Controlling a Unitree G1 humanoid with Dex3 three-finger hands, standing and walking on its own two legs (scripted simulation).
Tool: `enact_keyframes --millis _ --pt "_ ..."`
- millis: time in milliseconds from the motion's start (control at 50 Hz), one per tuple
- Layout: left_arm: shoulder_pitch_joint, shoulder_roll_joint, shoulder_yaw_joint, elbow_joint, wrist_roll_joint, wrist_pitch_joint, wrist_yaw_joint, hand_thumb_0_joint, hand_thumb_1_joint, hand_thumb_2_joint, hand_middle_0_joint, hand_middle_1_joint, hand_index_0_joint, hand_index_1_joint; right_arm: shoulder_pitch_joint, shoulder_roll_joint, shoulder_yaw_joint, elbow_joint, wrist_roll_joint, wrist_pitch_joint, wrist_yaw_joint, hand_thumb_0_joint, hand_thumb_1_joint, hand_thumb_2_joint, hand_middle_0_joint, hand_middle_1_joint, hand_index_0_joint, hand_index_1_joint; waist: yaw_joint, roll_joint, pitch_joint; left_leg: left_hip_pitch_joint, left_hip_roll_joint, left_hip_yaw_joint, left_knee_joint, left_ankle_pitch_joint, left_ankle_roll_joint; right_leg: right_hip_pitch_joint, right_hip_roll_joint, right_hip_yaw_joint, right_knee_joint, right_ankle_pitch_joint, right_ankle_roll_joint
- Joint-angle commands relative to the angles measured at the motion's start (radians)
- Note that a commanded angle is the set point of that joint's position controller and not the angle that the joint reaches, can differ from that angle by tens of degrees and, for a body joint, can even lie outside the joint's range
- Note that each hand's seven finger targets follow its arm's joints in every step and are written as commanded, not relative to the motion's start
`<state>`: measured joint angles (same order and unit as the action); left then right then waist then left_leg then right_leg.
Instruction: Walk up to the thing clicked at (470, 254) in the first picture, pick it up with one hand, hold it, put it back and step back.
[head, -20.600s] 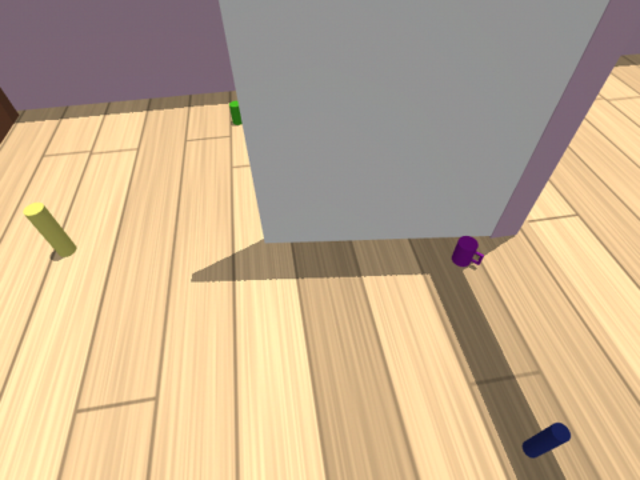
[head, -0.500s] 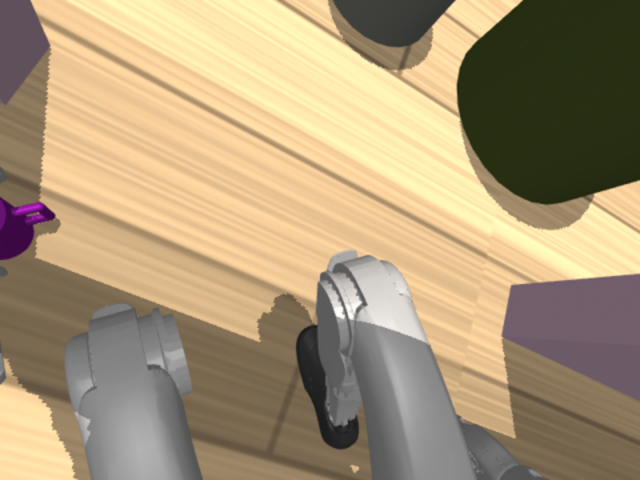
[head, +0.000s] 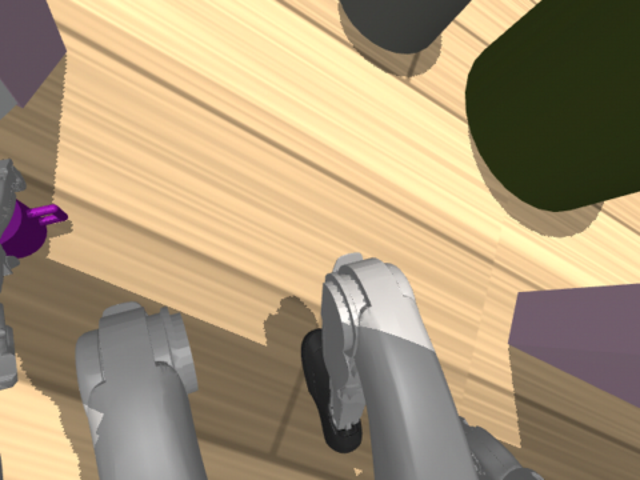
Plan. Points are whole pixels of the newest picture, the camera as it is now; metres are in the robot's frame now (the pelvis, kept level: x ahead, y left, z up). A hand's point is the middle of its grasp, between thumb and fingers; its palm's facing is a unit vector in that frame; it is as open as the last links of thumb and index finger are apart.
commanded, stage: close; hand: left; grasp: from above
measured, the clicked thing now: (16, 222) +0.44 +0.31 -0.25
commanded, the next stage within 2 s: settle in 0.38 s
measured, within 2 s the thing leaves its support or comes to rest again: leaves its support in 0.92 s
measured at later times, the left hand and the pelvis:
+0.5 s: hand out of the picture +0.42 +0.32 -0.21, palm faces -0.45 -0.14 -0.88, open 10.1 cm; pelvis +0.00 +0.00 +0.00, yaw +0 degrees
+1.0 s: hand out of the picture +0.41 +0.31 -0.18, palm faces -0.41 -0.10 -0.91, open 10.0 cm; pelvis +0.00 +0.00 +0.02, yaw +2 degrees
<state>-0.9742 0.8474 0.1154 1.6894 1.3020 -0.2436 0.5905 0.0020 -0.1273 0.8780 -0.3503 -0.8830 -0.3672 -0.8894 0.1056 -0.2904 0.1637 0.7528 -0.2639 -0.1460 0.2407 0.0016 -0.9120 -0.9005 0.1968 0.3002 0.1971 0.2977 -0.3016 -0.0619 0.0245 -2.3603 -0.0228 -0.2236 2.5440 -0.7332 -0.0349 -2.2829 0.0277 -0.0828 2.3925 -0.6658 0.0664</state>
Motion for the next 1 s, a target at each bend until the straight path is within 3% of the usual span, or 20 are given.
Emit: enact_keyframes --millis 0,40,100,140,220,260,340,460,500,560,580,620,660,680,740,820,840,860,900,980 --pt "-0.198 0.142 -0.013 -0.032 -0.004 -0.013 0.007 0.0 -0.027 0.83 -0.445 -0.877 -0.453 -0.869 0.185 -0.288 -0.075 -0.002 0.0 0.0 -0.007 0.0 -0.902 -0.902 0.2 0.299 0.199 0.299 -0.037 0.363 -0.566 0.444 0.012 0.124 -0.285 0.201 0.046 0.323 0.037 -0.143 -0.193 0.22 -0.086" --pt "-0.199 0.168 0.004 -0.041 -0.004 -0.016 0.008 0.0 0.004 0.817 -0.464 -0.872 -0.474 -0.86 0.184 -0.292 -0.075 -0.005 0.003 0.003 -0.011 0.0 -0.902 -0.903 0.2 0.299 0.199 0.299 -0.023 0.363 -0.579 0.445 0.01 0.124 -0.293 0.196 0.046 0.328 0.035 -0.141 -0.197 0.208 -0.087" --pt "-0.193 0.142 -0.014 -0.037 -0.009 -0.016 0.001 0.0 0.04 0.802 -0.479 -0.887 -0.498 -0.867 0.183 -0.287 -0.076 -0.009 0.0 -0.002 -0.007 0.0 -0.903 -0.903 0.2 0.299 0.199 0.299 -0.029 0.349 -0.558 0.431 0.01 0.127 -0.288 0.162 0.048 0.312 0.037 -0.143 -0.2 0.181 -0.087" --pt "-0.182 0.176 0.014 -0.056 -0.008 -0.016 0.004 0.0 0.066 0.813 -0.508 -0.878 -0.523 -0.862 0.191 -0.294 -0.078 -0.008 0.002 0.0 -0.009 0.0 -0.904 -0.903 0.2 0.299 0.199 0.299 -0.01 0.369 -0.6 0.461 0.008 0.127 -0.293 0.198 0.046 0.336 0.035 -0.141 -0.197 0.205 -0.088" --pt "-0.198 0.137 -0.019 -0.034 -0.009 -0.018 0.001 0.0 0.131 0.837 -0.553 -0.896 -0.57 -0.878 0.189 -0.291 -0.076 -0.005 0.003 -0.001 -0.011 0.0 -0.905 -0.903 0.2 0.299 0.199 0.299 -0.038 0.338 -0.568 0.437 0.011 0.125 -0.28 0.188 0.049 0.326 0.038 -0.14 -0.199 0.208 -0.086" --pt "-0.214 0.177 0.005 -0.07 -0.009 -0.025 0.005 0.0 0.167 0.834 -0.576 -0.898 -0.596 -0.877 0.195 -0.303 -0.083 0.002 0.004 0.003 -0.015 0.0 -0.904 -0.903 0.2 0.299 0.199 0.299 -0.017 0.376 -0.606 0.461 0.01 0.126 -0.292 0.201 0.045 0.335 0.038 -0.137 -0.2 0.212 -0.089" --pt "-0.186 0.149 -0.014 -0.004 -0.006 -0.022 0.003 0.0 0.205 0.86 -0.614 -0.904 -0.628 -0.888 0.189 -0.289 -0.064 -0.007 -0.003 0.001 -0.013 0.0 -0.905 -0.903 0.2 0.299 0.199 0.299 -0.038 0.313 -0.556 0.413 0.009 0.128 -0.272 0.176 0.054 0.339 0.038 -0.138 -0.206 0.197 -0.082" --pt "-0.192 0.178 -0.003 -0.042 -0.004 -0.029 0.008 0.0 0.259 0.882 -0.651 -0.927 -0.668 -0.91 0.192 -0.304 -0.076 -0.005 -0.002 0.001 -0.019 0.0 -0.906 -0.904 0.2 0.299 0.199 0.299 -0.02 0.352 -0.584 0.442 0.01 0.126 -0.288 0.184 0.047 0.35 0.039 -0.137 -0.203 0.196 -0.087" --pt "-0.164 0.135 -0.02 0.018 -0.006 -0.02 0.004 0.0 0.111 0.865 -0.617 -0.931 -0.629 -0.919 0.184 -0.288 -0.064 -0.01 -0.003 -0.002 -0.015 0.0 -0.919 -0.906 0.2 0.3 0.199 0.3 -0.039 0.305 -0.537 0.406 0.01 0.13 -0.268 0.171 0.053 0.329 0.04 -0.138 -0.209 0.193 -0.083" --pt "-0.235 0.202 0.002 -0.087 -0.005 -0.025 0.006 0.0 0.053 0.857 -0.578 -0.922 -0.587 -0.913 0.187 -0.307 -0.082 -0.008 0.002 -0.002 -0.019 0.0 -0.918 -0.906 0.2 0.3 0.199 0.3 -0.013 0.393 -0.591 0.462 0.009 0.128 -0.288 0.19 0.044 0.325 0.035 -0.136 -0.199 0.2 -0.091" --pt "-0.219 0.202 0.015 -0.101 -0.001 -0.02 0.006 0.0 0.078 0.866 -0.579 -0.933 -0.591 -0.92 0.191 -0.308 -0.087 -0.003 0.002 0.0 -0.021 0.0 -0.917 -0.905 0.2 0.3 0.199 0.3 0.003 0.416 -0.63 0.5 0.008 0.124 -0.302 0.216 0.037 0.328 0.034 -0.14 -0.188 0.216 -0.094" --pt "-0.194 0.155 0.001 -0.059 0.001 -0.009 0.004 0.0 0.082 0.867 -0.593 -0.917 -0.6 -0.91 0.181 -0.291 -0.074 -0.015 -0.002 0.004 -0.014 0.0 -0.916 -0.906 0.2 0.3 0.199 0.3 -0.02 0.387 -0.601 0.483 0.01 0.119 -0.294 0.212 0.036 0.304 0.033 -0.149 -0.181 0.214 -0.093" --pt "-0.233 0.192 0.017 -0.114 0.0 -0.012 0.006 0.0 0.067 0.876 -0.588 -0.932 -0.593 -0.927 0.187 -0.289 -0.08 -0.009 -0.001 0.006 -0.013 0.0 -0.919 -0.907 0.2 0.3 0.199 0.3 -0.012 0.423 -0.628 0.49 0.008 0.13 -0.296 0.203 0.039 0.323 0.032 -0.138 -0.186 0.214 -0.093" --pt "-0.244 0.221 0.037 -0.167 0.005 -0.009 0.008 0.0 0.049 0.867 -0.579 -0.938 -0.589 -0.928 0.189 -0.295 -0.09 -0.003 0.003 0.008 -0.016 0.0 -0.917 -0.906 0.2 0.3 0.199 0.3 0.012 0.454 -0.676 0.517 0.007 0.136 -0.303 0.222 0.036 0.337 0.031 -0.132 -0.189 0.227 -0.095" --pt "-0.221 0.202 0.05 -0.202 0.007 0.003 0.004 0.0 0.025 0.887 -0.596 -0.908 -0.589 -0.916 0.195 -0.297 -0.106 -0.003 0.005 0.011 -0.013 0.0 -0.918 -0.907 0.2 0.3 0.199 0.3 0.005 0.459 -0.673 0.52 0.005 0.148 -0.292 0.246 0.035 0.327 0.027 -0.129 -0.189 0.245 -0.1" --pt "-0.222 0.24 0.096 -0.399 0.0 0.011 -0.006 0.0 0.085 0.883 -0.605 -0.906 -0.607 -0.905 0.211 -0.303 -0.156 0.001 0.031 0.018 -0.015 0.0 -0.915 -0.905 0.2 0.3 0.199 0.3 0.047 0.537 -0.786 0.599 0.006 0.163 -0.319 0.271 0.029 0.349 0.02 -0.109 -0.199 0.26 -0.109" --pt "-0.214 0.178 0.06 -0.499 -0.021 0.017 -0.017 0.0 0.126 0.899 -0.63 -0.913 -0.632 -0.912 0.181 -0.299 -0.173 -0.028 0.048 0.021 -0.017 0.0 -0.915 -0.906 0.2 0.3 0.199 0.3 0.074 0.562 -0.838 0.635 0.002 0.166 -0.344 0.287 0.022 0.34 0.014 -0.107 -0.203 0.261 -0.115" --pt "-0.186 0.162 0.05 -0.494 -0.033 0.028 -0.022 0.0 0.163 0.875 -0.636 -0.916 -0.648 -0.904 0.176 -0.286 -0.182 -0.019 0.066 0.026 -0.017 0.0 -0.915 -0.906 0.2 0.3 0.199 0.3 0.083 0.561 -0.843 0.641 0.006 0.169 -0.357 0.276 0.024 0.326 0.013 -0.103 -0.204 0.254 -0.115" --pt "-0.206 0.163 0.054 -0.561 -0.046 0.045 -0.03 0.0 0.181 0.895 -0.645 -0.918 -0.658 -0.905 0.195 -0.276 -0.198 -0.01 0.089 0.036 -0.021 0.0 -0.912 -0.904 0.2 0.299 0.199 0.299 0.087 0.534 -0.874 0.638 0.005 0.177 -0.373 0.274 0.033 0.342 0.012 -0.088 -0.23 0.265 -0.11" --pt "-0.244 0.117 0.013 -0.528 -0.051 0.085 -0.069 0.0 0.224 0.871 -0.683 -0.876 -0.695 -0.865 0.222 -0.259 -0.219 0.007 0.118 0.052 -0.033 0.0 -0.911 -0.904 0.2 0.299 0.199 0.299 0.07 0.444 -0.834 0.611 0.008 0.184 -0.378 0.264 0.049 0.338 0.011 -0.068 -0.274 0.264 -0.108"
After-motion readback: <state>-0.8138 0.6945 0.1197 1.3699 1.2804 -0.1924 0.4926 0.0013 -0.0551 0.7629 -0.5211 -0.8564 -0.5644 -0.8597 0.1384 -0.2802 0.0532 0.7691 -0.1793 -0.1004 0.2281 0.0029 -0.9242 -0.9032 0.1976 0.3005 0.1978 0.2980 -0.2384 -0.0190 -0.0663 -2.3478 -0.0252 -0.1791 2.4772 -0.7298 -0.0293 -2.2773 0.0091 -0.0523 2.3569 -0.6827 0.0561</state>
